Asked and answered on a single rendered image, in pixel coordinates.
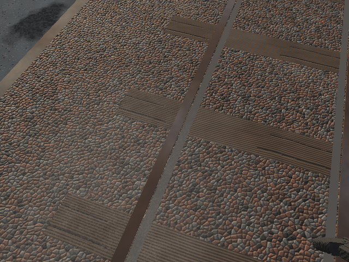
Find right robot hand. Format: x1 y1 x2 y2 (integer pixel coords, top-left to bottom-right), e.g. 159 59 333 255
312 237 349 262

